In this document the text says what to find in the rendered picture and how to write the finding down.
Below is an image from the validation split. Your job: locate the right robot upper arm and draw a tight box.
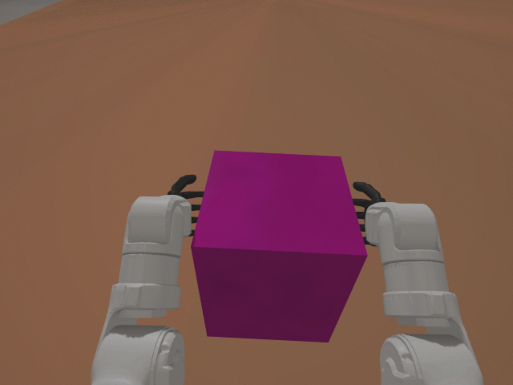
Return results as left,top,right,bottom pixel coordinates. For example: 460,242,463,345
380,334,483,385

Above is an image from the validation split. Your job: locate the robot left forearm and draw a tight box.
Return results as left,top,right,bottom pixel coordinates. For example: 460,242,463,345
91,195,192,385

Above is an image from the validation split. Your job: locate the robot right hand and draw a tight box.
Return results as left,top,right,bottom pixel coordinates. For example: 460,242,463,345
353,182,386,246

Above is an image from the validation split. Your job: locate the left robot upper arm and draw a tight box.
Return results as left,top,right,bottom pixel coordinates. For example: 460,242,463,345
92,325,185,385

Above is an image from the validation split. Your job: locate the robot right forearm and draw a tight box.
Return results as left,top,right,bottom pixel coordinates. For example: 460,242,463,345
365,202,484,385

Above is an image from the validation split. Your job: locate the robot left hand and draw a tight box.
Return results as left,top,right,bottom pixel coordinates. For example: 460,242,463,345
168,175,204,237

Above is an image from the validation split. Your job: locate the carton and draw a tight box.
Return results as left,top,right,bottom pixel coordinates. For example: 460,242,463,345
191,151,368,342

